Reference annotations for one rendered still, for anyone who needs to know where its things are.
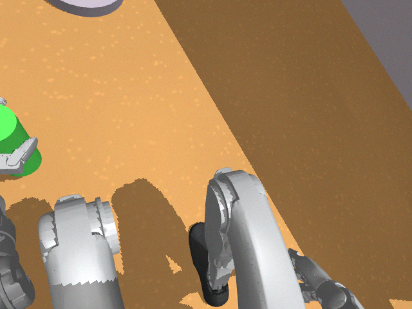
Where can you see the left robot hand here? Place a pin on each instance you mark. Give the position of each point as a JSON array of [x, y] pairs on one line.
[[14, 163]]

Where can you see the left robot arm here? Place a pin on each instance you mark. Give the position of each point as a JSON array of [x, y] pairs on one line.
[[16, 289]]

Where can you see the right robot arm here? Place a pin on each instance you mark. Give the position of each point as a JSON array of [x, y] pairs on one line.
[[333, 295]]

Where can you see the right robot foot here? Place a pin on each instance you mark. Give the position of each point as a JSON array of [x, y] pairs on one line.
[[199, 253]]

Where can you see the right robot hand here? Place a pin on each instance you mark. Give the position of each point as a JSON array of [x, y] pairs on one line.
[[308, 271]]

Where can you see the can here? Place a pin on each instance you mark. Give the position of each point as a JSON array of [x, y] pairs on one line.
[[12, 135]]

